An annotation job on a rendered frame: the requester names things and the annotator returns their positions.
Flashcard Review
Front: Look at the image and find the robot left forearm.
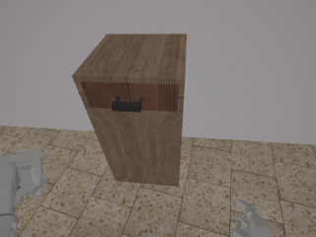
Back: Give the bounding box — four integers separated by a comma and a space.
0, 213, 19, 237

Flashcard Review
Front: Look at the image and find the robot right hand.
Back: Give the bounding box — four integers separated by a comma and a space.
233, 198, 271, 237

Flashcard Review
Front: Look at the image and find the drawer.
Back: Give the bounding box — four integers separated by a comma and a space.
80, 81, 180, 113

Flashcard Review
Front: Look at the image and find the handle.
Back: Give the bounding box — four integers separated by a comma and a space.
112, 96, 143, 113

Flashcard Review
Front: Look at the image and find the cabinet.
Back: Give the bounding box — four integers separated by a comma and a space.
72, 34, 187, 187

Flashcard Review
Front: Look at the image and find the robot left hand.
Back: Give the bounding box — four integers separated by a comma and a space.
0, 148, 46, 214

